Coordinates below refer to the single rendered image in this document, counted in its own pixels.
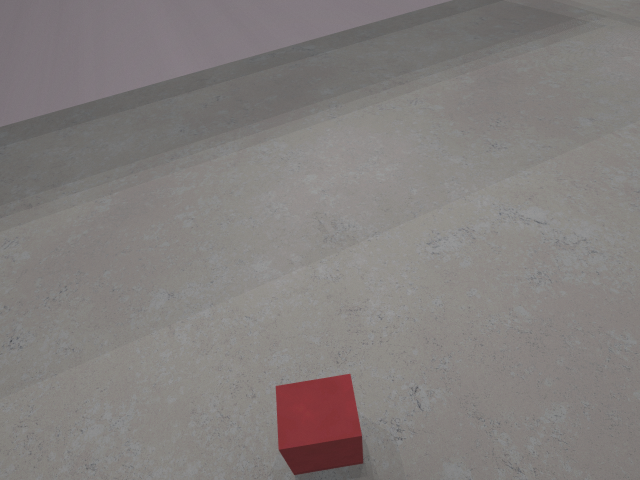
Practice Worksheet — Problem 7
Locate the carton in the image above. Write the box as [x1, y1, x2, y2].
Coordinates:
[276, 374, 363, 475]

